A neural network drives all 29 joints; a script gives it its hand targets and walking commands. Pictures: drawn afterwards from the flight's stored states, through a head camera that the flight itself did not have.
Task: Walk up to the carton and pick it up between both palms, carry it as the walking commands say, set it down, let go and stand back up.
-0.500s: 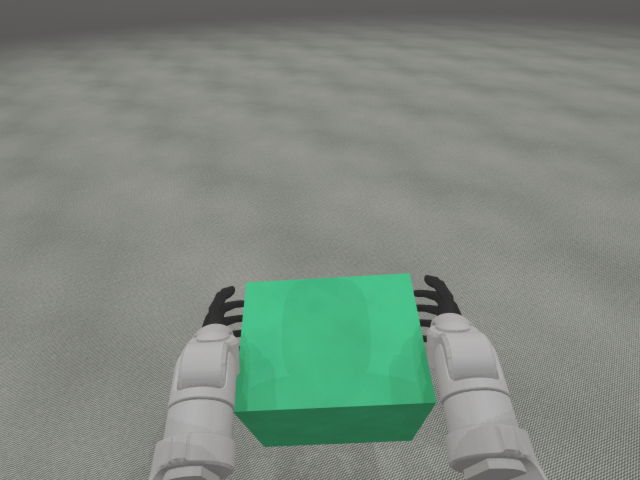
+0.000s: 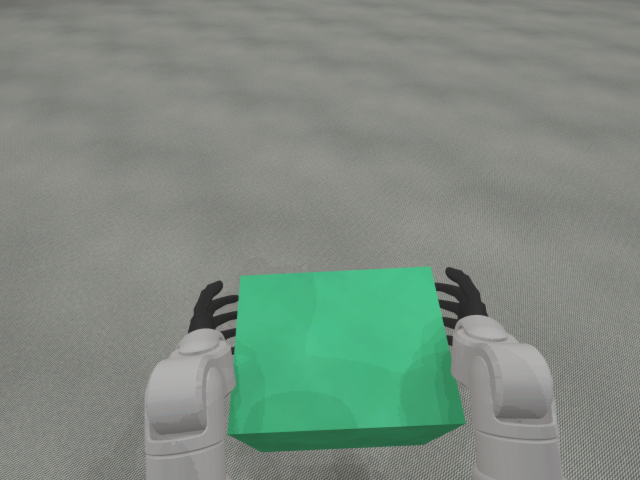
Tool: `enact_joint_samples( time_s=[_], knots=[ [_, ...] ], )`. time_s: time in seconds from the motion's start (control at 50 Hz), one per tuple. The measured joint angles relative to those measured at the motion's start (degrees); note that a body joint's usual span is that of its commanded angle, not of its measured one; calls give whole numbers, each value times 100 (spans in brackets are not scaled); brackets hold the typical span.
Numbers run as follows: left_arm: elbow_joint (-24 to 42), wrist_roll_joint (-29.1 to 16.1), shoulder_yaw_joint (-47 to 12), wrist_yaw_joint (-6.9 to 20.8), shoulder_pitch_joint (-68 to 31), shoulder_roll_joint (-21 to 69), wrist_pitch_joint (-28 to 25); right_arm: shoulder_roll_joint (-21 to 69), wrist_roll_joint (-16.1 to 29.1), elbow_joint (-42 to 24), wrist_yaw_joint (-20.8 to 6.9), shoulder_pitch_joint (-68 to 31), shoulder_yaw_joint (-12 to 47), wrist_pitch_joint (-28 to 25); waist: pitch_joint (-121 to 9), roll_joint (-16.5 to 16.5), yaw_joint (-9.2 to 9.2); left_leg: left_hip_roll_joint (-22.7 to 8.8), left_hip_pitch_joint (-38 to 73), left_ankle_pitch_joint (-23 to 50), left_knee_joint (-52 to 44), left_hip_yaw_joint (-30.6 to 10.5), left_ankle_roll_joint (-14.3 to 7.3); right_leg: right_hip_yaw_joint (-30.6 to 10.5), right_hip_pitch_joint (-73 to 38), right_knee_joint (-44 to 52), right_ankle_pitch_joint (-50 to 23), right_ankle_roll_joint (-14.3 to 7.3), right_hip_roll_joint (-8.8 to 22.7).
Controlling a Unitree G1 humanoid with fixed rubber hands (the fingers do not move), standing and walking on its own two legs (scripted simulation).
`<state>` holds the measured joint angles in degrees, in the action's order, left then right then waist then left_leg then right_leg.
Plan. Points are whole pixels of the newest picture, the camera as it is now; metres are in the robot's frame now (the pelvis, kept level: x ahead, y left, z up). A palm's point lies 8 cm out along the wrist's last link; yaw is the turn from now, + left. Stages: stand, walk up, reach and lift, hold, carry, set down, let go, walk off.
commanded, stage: carry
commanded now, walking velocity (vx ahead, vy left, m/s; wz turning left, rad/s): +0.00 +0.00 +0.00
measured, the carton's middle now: (339, 367) +0.27 +0.00 +0.02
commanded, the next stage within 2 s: none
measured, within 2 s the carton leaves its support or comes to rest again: neither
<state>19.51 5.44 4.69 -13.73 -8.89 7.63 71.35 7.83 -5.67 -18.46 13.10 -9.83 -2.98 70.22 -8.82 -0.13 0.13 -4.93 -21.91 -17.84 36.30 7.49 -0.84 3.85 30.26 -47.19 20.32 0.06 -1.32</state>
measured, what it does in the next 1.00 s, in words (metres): steps on the spot: right foot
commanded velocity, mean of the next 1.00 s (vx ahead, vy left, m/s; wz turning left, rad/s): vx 0.00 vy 0.00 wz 0.00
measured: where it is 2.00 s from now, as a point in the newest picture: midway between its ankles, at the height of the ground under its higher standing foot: outside the picture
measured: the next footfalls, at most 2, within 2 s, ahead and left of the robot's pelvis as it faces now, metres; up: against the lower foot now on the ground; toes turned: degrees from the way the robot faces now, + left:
right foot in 0.08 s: +0.06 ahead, -0.14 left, +0.00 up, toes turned -5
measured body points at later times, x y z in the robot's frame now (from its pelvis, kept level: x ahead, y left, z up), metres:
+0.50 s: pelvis -0.04 -0.03 +0.00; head -0.11 -0.03 +0.45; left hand +0.22 +0.12 +0.11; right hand +0.22 -0.18 +0.11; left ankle +0.01 +0.11 -0.73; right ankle +0.02 -0.13 -0.73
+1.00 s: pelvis -0.04 +0.01 +0.00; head -0.09 +0.01 +0.45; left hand +0.22 +0.17 +0.10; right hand +0.23 -0.14 +0.11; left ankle +0.01 +0.11 -0.73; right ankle +0.02 -0.13 -0.73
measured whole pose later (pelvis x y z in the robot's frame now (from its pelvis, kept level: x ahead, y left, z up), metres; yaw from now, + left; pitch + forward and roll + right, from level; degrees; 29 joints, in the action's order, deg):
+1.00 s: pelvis -0.04 +0.01 +0.00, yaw +0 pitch +1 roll +0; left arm 17.1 6.6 4.1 -13.2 -9.8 7.8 73.0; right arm 7.8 -7.5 -17.3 12.0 -10.0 -3.9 72.1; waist -9.4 0.7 0.8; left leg -1.5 -21.0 -12.8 32.4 7.0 -2.1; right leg 3.1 21.9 -31.5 10.7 1.9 4.3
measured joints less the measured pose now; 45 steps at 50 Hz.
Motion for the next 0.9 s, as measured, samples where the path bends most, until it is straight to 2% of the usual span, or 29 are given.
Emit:
enact_joint_samples(
  time_s=[0.08,0.12,0.18,0.28,0.34,0.62,0.9],
  knots=[
    [33,-63,-11,-49,-81,11,138,-8,-32,-166,-2,40,-16,149,-129,-23,80,-156,-62,-6,129,19,149,33,-818,1333,-453,38,215],
    [-142,-50,-64,-52,-116,22,117,-13,-49,-104,-22,46,-109,180,-169,-135,61,-260,-82,-40,217,-62,234,127,-873,1414,-687,-66,131],
    [-321,-23,-156,-27,-116,20,199,-24,-21,-128,21,157,-173,331,-293,-74,-25,-122,-77,-362,206,-171,305,153,-796,1258,-548,-171,199],
    [-278,33,-116,50,-42,9,252,-17,-28,-90,64,99,-112,439,-314,-84,-162,-45,31,339,-102,-170,272,122,-745,1175,-578,-193,239],
    [-279,61,-82,72,17,2,312,-16,-36,14,65,88,-62,475,-341,-48,-168,-15,101,378,-222,-144,277,100,-776,1243,-652,-191,259],
    [-227,83,-46,34,28,0,331,3,-151,184,-66,-52,-68,426,-307,87,31,165,120,636,-518,-95,106,30,-799,1557,-972,-45,400],
    [-249,113,-56,46,-66,12,206,-2,-176,133,-101,-14,-87,240,-110,99,58,310,74,557,-425,-46,-85,-68,-806,1583,-997,145,532]
  ],
)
